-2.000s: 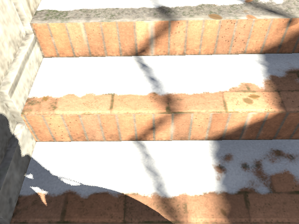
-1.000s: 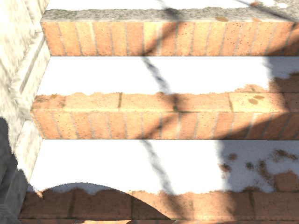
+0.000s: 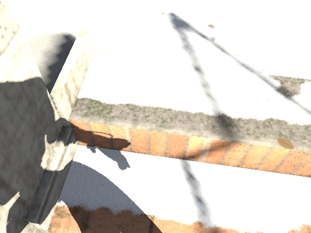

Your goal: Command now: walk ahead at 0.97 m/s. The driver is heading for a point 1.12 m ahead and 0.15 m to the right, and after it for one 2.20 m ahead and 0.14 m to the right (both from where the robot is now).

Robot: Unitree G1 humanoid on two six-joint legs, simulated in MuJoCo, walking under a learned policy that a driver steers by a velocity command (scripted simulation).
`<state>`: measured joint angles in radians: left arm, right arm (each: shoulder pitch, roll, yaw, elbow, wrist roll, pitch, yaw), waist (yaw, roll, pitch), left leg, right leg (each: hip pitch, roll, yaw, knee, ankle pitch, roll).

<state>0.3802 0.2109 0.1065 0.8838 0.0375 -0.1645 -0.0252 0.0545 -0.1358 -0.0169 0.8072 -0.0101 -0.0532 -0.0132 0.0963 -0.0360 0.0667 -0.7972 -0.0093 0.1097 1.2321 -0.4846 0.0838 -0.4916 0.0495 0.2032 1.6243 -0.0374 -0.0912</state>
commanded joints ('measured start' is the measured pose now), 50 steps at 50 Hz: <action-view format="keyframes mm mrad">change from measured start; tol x64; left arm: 1 -85 -149 -55 -185 43 38 21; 50 -217 63 -28 -279 -21 123 14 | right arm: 1 175 -35 -45 95 19 -46 3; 50 152 -130 -38 -33 -9 -106 14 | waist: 1 -65 125 -151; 50 -19 160 87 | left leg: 1 452 230 -714 -806 -134 158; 10 416 164 -215 -1089 380 6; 17 868 263 -131 -793 2243 -27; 19 762 238 -140 -334 2070 56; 21 65 -116 -329 529 441 21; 31 -597 -17 -138 1070 -134 47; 36 720 -96 92 125 223 21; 41 712 332 -1059 -898 -280 72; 50 357 85 48 -1045 773 -69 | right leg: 1 -549 40 -75 620 -23 -31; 17 -37 66 -449 -439 -282 -114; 21 538 -320 664 -1192 -662 -302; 34 61 -142 -232 -1653 113 -95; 38 243 -196 -198 -908 1509 -97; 40 -149 158 -18 56 -47 4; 50 -243 31 -192 -471 -25 33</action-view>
